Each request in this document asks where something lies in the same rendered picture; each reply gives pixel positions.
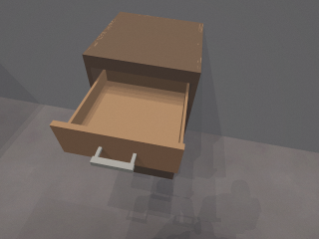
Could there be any handle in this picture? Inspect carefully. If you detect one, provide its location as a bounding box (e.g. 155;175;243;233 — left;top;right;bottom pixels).
90;146;137;173

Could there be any cabinet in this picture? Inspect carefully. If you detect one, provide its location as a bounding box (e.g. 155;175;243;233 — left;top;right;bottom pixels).
82;12;203;180

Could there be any drawer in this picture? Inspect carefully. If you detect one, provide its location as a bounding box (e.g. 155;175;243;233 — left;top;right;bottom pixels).
50;70;189;173

